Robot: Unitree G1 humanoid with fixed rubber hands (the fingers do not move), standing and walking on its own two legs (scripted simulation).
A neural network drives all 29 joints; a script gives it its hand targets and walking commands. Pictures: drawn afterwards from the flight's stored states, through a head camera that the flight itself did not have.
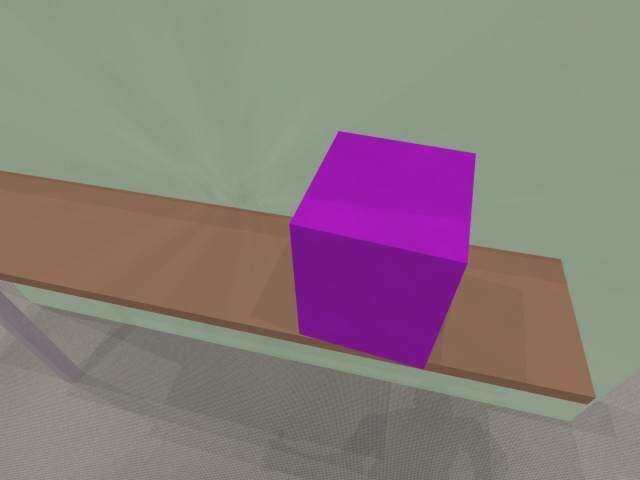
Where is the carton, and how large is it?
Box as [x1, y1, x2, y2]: [289, 131, 475, 368]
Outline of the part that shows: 339,131 289,223 299,333 423,368 467,262 475,153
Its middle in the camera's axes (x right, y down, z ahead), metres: +0.09 +0.02 +0.59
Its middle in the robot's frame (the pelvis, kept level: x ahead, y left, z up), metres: +0.44 -0.06 +0.03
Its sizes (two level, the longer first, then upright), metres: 0.210 0.200 0.250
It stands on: a table, 0.68 m high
